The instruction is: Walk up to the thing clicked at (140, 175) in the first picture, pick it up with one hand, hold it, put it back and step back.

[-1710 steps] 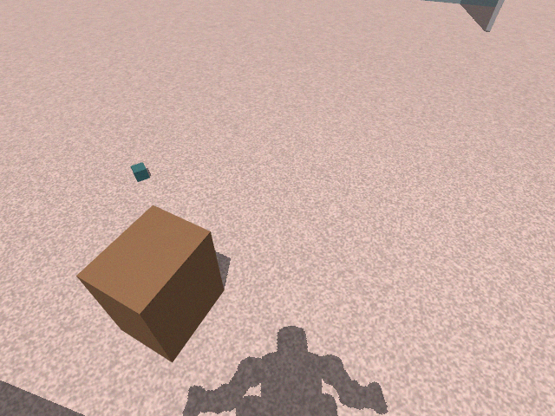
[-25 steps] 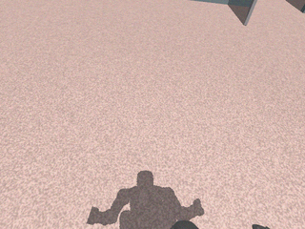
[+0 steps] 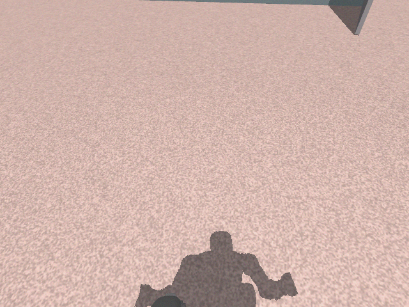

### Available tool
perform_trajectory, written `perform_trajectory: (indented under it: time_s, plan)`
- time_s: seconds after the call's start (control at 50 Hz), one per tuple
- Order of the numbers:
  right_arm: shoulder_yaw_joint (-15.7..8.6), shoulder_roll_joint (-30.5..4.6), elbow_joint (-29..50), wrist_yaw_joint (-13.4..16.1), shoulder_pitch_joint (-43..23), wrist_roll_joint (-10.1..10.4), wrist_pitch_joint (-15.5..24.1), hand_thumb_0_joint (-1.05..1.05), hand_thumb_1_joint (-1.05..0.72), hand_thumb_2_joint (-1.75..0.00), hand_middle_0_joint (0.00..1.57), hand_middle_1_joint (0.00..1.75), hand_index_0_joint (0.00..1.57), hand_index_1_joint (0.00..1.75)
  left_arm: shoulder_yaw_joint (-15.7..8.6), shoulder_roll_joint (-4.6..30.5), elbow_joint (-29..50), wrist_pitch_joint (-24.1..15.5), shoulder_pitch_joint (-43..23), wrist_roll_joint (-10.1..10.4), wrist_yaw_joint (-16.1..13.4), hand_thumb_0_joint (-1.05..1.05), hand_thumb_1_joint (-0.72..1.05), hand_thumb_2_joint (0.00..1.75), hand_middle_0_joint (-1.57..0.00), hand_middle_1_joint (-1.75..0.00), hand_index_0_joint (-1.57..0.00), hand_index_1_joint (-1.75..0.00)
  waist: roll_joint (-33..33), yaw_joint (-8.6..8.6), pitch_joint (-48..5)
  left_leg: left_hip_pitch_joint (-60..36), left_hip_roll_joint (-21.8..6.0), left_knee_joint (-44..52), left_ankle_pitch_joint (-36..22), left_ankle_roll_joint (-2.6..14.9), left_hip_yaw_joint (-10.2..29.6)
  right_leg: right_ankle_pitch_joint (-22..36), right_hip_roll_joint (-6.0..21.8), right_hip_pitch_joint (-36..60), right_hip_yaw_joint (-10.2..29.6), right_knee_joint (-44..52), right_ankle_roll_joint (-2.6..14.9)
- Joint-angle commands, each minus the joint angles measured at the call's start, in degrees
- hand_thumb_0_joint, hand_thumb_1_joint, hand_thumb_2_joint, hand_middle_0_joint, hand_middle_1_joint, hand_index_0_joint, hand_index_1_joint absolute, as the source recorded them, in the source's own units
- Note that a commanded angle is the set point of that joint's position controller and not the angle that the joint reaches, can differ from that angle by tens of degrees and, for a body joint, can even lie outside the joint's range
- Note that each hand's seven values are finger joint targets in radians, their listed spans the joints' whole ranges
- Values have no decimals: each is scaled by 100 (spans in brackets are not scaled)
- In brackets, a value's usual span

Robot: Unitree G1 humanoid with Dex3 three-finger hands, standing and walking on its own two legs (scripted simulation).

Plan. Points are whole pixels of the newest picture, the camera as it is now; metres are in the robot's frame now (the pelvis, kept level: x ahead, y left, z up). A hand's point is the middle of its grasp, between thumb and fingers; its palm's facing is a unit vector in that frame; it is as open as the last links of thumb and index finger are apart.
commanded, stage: walk up
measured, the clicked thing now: out of the picture +0.38 +1.11 -0.74
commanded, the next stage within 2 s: stand in 1.92 s
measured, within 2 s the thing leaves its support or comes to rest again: neither
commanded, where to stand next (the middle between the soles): +0.44 +0.05 m, yaw -1 degrees
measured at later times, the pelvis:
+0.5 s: pelvis +0.19 +0.05 +0.00, yaw -1 degrees
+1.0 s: pelvis +0.32 +0.05 -0.01, yaw +0 degrees
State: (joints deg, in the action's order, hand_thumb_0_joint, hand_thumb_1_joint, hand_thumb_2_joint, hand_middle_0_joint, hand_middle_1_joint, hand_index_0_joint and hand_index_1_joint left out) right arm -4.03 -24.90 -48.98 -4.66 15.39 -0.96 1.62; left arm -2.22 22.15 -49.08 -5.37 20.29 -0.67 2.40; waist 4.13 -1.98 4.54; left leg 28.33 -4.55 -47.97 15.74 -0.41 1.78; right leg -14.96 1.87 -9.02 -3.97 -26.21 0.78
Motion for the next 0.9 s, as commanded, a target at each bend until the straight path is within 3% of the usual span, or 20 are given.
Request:
perform_trajectory:
  time_s: [0.0, 0.04, 0.1, 0.12, 0.14, 0.16, 0.18, 0.22, 0.26, 0.38, 0.48, 0.54, 0.56, 0.6, 0.62, 0.64, 0.7, 0.72, 0.8, 0.88]
  plan:
    - [-290, -815, 534, -14, -354, -15, 191, 0, -90, -90, 20, 30, 20, 30, -563, 1780, 503, -146, -57, 11, -92, 0, 90, 90, -20, -30, -20, -30, -1270, -97, -60, -383, -115, 1112, -449, 8, -228, 28, 1307, -289, 856, 964, 1095]
    - [-315, -811, 511, -16, -426, -24, 238, 0, -90, -90, 20, 30, 20, 30, -546, 1809, 472, -110, -39, 28, -85, 0, 90, 90, -20, -30, -20, -30, -1224, -37, -153, -739, -13, 1360, -444, 130, -388, 381, 1386, -286, 883, 707, 1051]
    - [-448, -1095, 77, 86, 794, -59, 326, 0, -90, -90, 20, 30, 20, 30, -414, 1513, 529, -47, -151, 44, -109, 0, 90, 90, -20, -30, -20, -30, -225, 638, -761, -2649, 328, 1846, -350, 351, -505, 1124, 914, -939, 375, -1225, 697]
    - [-580, -1503, -17, 154, 1343, -137, 361, 0, -90, -90, 20, 30, 20, 30, -272, 1127, 560, -30, 144, 81, -114, 0, 90, 90, -20, -30, -20, -30, 1015, 855, -1048, -3322, -442, 2444, 727, 628, 708, 700, 376, -1671, -15, -2967, 443]
    - [-622, -1838, 190, 209, 1198, -100, 389, 0, -90, -90, 20, 30, 20, 30, -201, 839, 569, 9, 319, 127, -103, 0, 90, 90, -20, -30, -20, -30, 1515, 648, -804, -3626, -1642, 3211, 1292, 1035, 3167, -1350, -453, -3020, 188, -3767, 192]
    - [-636, -1879, 269, 201, 942, 78, 360, 0, -90, -90, 20, 30, 20, 30, -352, 1502, 413, 80, 239, 70, -204, 0, 90, 90, -20, -30, -20, -30, 817, 639, -713, -3269, -1995, 3283, 1460, 1533, 3520, -1626, -73, -2974, 622, -4219, 291]
    - [-610, -1777, 296, 226, 788, 121, 328, 0, -90, -90, 20, 30, 20, 30, -337, 1622, 390, 76, 21, 49, -223, 0, 90, 90, -20, -30, -20, -30, 568, 582, -353, -2729, -1954, 3259, 960, 1619, 3238, -1435, 87, -2942, 781, -4395, 295]
    - [-377, -1317, 442, 285, 332, 119, 374, 0, -90, -90, 20, 30, 20, 30, -325, 1491, 199, 77, 156, 126, -167, 0, 90, 90, -20, -30, -20, -30, 217, 280, -22, -2029, -1231, 3185, -561, 1013, 1572, -701, 233, -2429, 1110, -3836, 238]
    - [-320, -1201, 402, 287, 370, 125, 440, 0, -90, -90, 20, 30, 20, 30, -331, 1360, 108, 125, 270, 146, -95, 0, 90, 90, -20, -30, -20, -30, 399, 207, 19, -1754, -954, 3165, -1576, 828, 840, -375, 275, -2066, 877, -3463, 149]
    - [-351, -1291, 574, 304, 479, 71, 433, 0, -90, -90, 20, 30, 20, 30, -316, 1184, 339, 158, -290, 47, 22, 0, 90, 90, -20, -30, -20, -30, 467, 343, 37, -2075, -1033, 3248, -1553, 1400, 405, -55, 416, -2172, 423, -2119, -66]
    - [-340, -1270, 674, 290, 422, 70, 349, 0, -90, -90, 20, 30, 20, 30, -321, 1020, 393, 76, -568, 27, 45, 0, 90, 90, -20, -30, -20, -30, 393, 344, -88, -1912, -906, 2703, -2193, 1216, 165, 467, 183, -1347, 116, -992, 80]
    - [-278, -1145, 822, 297, 258, 109, 264, 0, -90, -90, 20, 30, 20, 30, -426, 1164, 130, 0, 71, 25, -19, 0, 90, 90, -20, -30, -20, -30, -172, -38, -424, -1323, -705, 1713, -1410, 945, 50, 787, -62, 202, 98, -269, 160]
    - [-170, -883, 827, 288, 421, 114, 262, 0, -90, -90, 20, 30, 20, 30, -516, 1398, 34, -51, 520, 0, -75, 0, 90, 90, -20, -30, -20, -30, -845, -249, -809, -1126, -329, 594, -1263, 798, -262, 556, 25, 961, 296, 35, 263]
    - [-40, -597, 835, 284, 826, 95, 217, 0, -90, -90, 20, 30, 20, 30, -678, 2056, 185, -109, 823, -6, -172, 0, 90, 90, -20, -30, -20, -30, -1917, -267, -997, 692, 657, -1413, 1452, 337, -359, -684, 2201, 1785, 3882, 1046, 1025]
    - [-207, -1179, 690, 353, 688, 38, 139, 0, -90, -90, 20, 30, 20, 30, -661, 2119, 222, -72, 448, 62, -159, 0, 90, 90, -20, -30, -20, -30, -1428, -205, -724, 697, 338, -1790, 1567, 334, -22, -1108, 2427, 1237, 4257, 1057, 1465]
    - [-246, -1267, 621, 377, 515, 21, 140, 0, -90, -90, 20, 30, 20, 30, -628, 1973, 295, -52, 289, 91, -164, 0, 90, 90, -20, -30, -20, -30, -1274, -171, -367, 759, 191, -1848, 1497, 310, 152, -1056, 2294, 746, 3992, 1181, 1545]
    - [-199, -1015, 328, 278, 731, 116, 78, 0, -90, -90, 20, 30, 20, 30, -483, 1583, 340, -79, -123, 121, -192, 0, 90, 90, -20, -30, -20, -30, -1158, 159, -30, 335, 11, -1348, 544, 240, 261, -153, 1313, -4, 1970, 1169, 855]
    - [-197, -964, 276, 243, 832, 99, 54, 0, -90, -90, 20, 30, 20, 30, -476, 1571, 343, -90, -134, 98, -187, 0, 90, 90, -20, -30, -20, -30, -1311, 183, -27, 129, 83, -1214, 297, 194, 141, 92, 1146, -192, 1705, 1186, 814]
    - [-239, -909, 267, 141, 639, 14, 33, 0, -90, -90, 20, 30, 20, 30, -479, 1538, 531, -81, -252, 20, -132, 0, 90, 90, -20, -30, -20, -30, -1463, 166, 141, -32, -9, -307, -58, -15, -158, -721, 1012, -666, 1150, 1466, 1077]
    - [-209, -745, 247, 210, 201, -46, 85, 0, -90, -90, 20, 30, 20, 30, -416, 1503, 565, 45, -297, -51, -154, 0, 90, 90, -20, -30, -20, -30, -1461, 54, 128, -721, -4, 687, -270, -86, -313, -15, 1064, -1115, 871, 982, 1087]
